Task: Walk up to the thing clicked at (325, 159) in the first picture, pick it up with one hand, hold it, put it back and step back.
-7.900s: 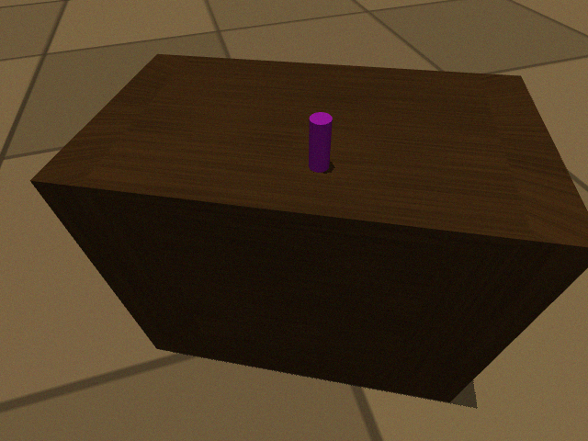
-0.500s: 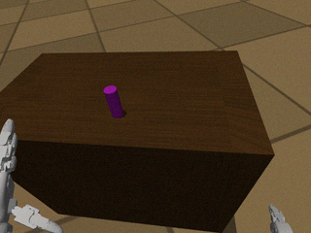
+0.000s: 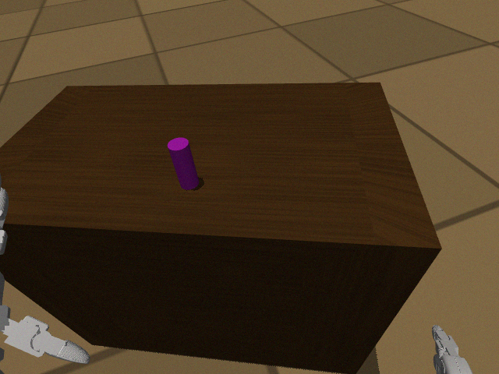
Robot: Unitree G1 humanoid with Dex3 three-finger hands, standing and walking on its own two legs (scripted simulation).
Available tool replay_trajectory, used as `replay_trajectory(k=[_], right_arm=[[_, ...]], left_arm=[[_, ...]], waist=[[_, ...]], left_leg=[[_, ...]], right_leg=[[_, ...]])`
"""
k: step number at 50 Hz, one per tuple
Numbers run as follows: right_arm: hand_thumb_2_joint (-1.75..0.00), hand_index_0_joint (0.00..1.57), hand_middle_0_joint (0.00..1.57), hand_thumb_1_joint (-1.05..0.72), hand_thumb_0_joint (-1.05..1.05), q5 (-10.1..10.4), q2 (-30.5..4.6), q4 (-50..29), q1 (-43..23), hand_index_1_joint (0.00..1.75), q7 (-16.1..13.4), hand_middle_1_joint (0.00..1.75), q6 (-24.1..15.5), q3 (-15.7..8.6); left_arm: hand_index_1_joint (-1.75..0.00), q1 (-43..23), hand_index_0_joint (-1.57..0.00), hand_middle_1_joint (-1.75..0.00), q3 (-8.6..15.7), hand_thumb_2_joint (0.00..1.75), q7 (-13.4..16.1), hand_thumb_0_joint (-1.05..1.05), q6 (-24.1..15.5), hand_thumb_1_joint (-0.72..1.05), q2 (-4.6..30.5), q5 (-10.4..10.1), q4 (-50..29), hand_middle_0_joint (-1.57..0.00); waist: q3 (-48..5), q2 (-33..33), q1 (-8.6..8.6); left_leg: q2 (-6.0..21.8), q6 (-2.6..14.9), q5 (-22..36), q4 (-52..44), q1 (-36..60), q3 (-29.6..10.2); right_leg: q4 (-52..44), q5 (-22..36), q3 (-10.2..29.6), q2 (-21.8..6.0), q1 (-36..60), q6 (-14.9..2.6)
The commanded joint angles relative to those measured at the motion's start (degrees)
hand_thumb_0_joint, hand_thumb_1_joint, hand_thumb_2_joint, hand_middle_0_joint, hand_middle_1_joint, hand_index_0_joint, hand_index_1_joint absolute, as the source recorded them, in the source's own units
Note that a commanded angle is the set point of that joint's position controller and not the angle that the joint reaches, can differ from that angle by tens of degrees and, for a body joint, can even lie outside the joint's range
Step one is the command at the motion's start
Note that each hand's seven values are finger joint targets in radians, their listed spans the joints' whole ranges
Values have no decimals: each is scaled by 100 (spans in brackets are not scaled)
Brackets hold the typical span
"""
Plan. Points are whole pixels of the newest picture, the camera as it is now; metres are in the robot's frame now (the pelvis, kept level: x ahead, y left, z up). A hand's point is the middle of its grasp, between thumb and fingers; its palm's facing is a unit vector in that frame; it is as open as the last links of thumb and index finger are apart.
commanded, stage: go down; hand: left
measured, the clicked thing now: (184, 164) +0.50 +0.18 +0.08
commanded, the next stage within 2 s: none
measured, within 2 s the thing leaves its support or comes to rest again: neither
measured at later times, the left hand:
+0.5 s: hand (42, 201) +0.29 +0.30 +0.19, palm faces +0.26 -0.93 -0.25, open 17.6 cm
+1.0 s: hand (36, 182) +0.33 +0.33 +0.19, palm faces +0.17 -0.98 -0.10, open 17.6 cm
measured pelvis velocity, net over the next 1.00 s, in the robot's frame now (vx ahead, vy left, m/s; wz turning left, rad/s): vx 0.01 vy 0.00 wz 0.00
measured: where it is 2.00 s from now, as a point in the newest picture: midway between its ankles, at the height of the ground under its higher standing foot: outside the picture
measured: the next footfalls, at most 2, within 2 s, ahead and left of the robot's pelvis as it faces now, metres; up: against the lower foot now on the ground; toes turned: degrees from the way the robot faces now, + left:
none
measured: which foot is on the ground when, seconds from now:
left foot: down 0.00-1.00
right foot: down 0.00-1.00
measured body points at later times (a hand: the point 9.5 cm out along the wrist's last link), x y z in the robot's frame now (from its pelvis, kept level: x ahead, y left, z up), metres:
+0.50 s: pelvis +0.00 -0.01 +0.00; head +0.00 -0.02 +0.45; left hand +0.27 +0.35 +0.21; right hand +0.16 -0.25 -0.11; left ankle +0.02 +0.12 -0.74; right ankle -0.02 -0.12 -0.74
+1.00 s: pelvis +0.01 +0.00 +0.00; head +0.00 -0.01 +0.45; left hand +0.31 +0.39 +0.20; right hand +0.17 -0.26 -0.10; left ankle +0.02 +0.12 -0.74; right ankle -0.02 -0.12 -0.74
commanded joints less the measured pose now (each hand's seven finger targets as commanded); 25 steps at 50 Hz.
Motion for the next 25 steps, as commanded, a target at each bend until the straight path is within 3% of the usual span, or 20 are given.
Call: replay_trajectory(k=[1,2,4,5,7,8,10,12,13,15,16,18,19,20,21,23,25], right_arm=[[-5,5,5,53,0,-37,-651,-626,-574,5,20,5,-232,-192],[-5,5,5,53,0,-50,-896,-756,-654,5,-5,5,-214,-375],[-5,5,5,53,0,-36,-677,-646,-635,5,14,5,-150,-158],[-5,5,5,53,0,-43,-904,-596,-811,5,-23,5,-139,-349],[-5,5,5,54,0,-17,-632,-424,-875,5,-47,5,-100,-114],[-5,5,5,54,0,-20,-797,-379,-829,5,-104,5,-96,-227],[-5,5,5,54,0,-5,-731,-213,-941,5,-176,5,-94,-92],[-5,5,5,55,0,18,-660,-178,-1170,5,-255,5,-95,67],[-5,5,5,55,0,37,-601,-19,-1069,5,-291,5,-89,143],[-5,5,5,54,0,50,-572,226,-1171,5,-333,5,-75,206],[-5,5,5,55,0,48,-660,129,-1231,5,-365,5,-102,196],[-5,5,5,55,0,70,-450,76,-1229,5,-387,5,-108,488],[-5,5,5,55,0,87,-587,265,-1216,5,-415,5,-101,362],[-5,5,5,55,0,95,-530,120,-1300,5,-424,5,-133,481],[-5,5,5,54,0,95,-758,28,-1268,5,-457,5,-152,333],[-5,5,5,54,0,116,-542,-35,-1389,5,-467,5,-188,581],[-5,5,5,54,0,108,-874,-17,-1196,5,-536,5,-225,365]], left_arm=[[-8,-665,-7,-7,773,3,-62,0,-600,-60,943,-228,-847,-8],[-8,-756,-7,-6,838,2,-102,0,-590,-61,1052,-239,-695,-9],[-8,-1183,-7,-6,916,4,-149,0,-579,-58,1157,-273,-544,-8],[-7,-1425,-7,-6,981,2,-170,0,-561,-60,1308,-298,-535,-9],[-7,-1939,-7,-6,993,3,-281,0,-488,-56,1406,-362,-403,-8],[-7,-2108,-7,-5,1016,3,-357,0,-373,-57,1491,-398,-42,-9],[-7,-2644,-7,-5,903,4,-560,0,-164,-55,1541,-511,233,-9],[-7,-3125,-6,-5,997,5,-777,0,52,-55,1872,-606,562,-8],[-8,-3255,-6,-5,1003,6,-922,0,160,-57,1902,-689,924,-8],[-7,-3601,-6,-6,1190,4,-1147,0,339,-59,2251,-810,1174,-8],[-7,-3881,-6,-6,1264,5,-1279,0,398,-58,2355,-886,1269,-7],[-7,-4153,-6,-6,1372,5,-1481,0,584,-57,2516,-971,1552,-7],[-7,-4200,-6,-6,1482,5,-1605,0,693,-59,2607,-1052,1907,-7],[-7,-4145,-6,-6,1457,5,-1732,0,808,-59,2555,-1114,2138,-7],[-7,-4412,-6,-6,1491,4,-1814,0,905,-60,2696,-1149,2249,-7],[-7,-4734,-6,-6,1406,5,-2027,0,1030,-61,2719,-1176,2419,-7],[-6,-4875,-5,-5,1433,4,-2182,0,1192,-60,2883,-1193,2728,-6]], waist=[[-497,-243,-38],[-543,-243,-87],[-495,-72,-118],[-483,-59,-138],[-519,50,-177],[-480,-64,-302],[-647,15,-332],[-706,63,-268],[-586,-79,-339],[-865,183,-224],[-1014,68,-277],[-1402,57,-184],[-1245,44,-212],[-1440,-13,-169],[-1637,-66,-252],[-1538,106,-204],[-1639,-17,-283]], left_leg=[[-19,39,641,-88,92,89],[-16,30,579,-92,99,93],[-15,22,378,-95,6,75],[-19,20,365,-90,-3,75],[-45,19,289,-65,-34,73],[-23,29,261,-73,-5,48],[-26,40,314,-70,30,20],[-54,64,254,-86,-28,17],[-56,89,114,-81,-68,9],[-85,94,286,-64,-67,30],[-73,105,372,-16,16,7],[-80,125,804,52,125,18],[-60,111,836,48,60,1],[-58,115,1034,77,120,4],[-52,121,1223,104,192,8],[-64,121,1143,78,151,20],[-50,132,1137,41,235,-1]], right_leg=[[-177,726,-131,15,-500,-7],[-169,678,-112,20,-490,-14],[-145,497,-130,34,-589,-24],[-140,486,-115,25,-673,-29],[-113,441,-103,17,-754,-21],[-109,443,-116,32,-811,-8],[-88,538,-112,24,-810,-18],[-152,479,-95,-8,-803,-20],[-190,370,-88,-10,-861,8],[-181,501,-60,-51,-765,-24],[-179,575,-54,-41,-726,-9],[-146,1002,-44,-56,-474,-4],[-105,1014,-88,-17,-573,-23],[-80,1201,-87,-22,-478,-14],[-57,1432,-74,-18,-429,-9],[-83,1316,-59,-28,-530,-23],[-110,1312,-67,-5,-569,-22]])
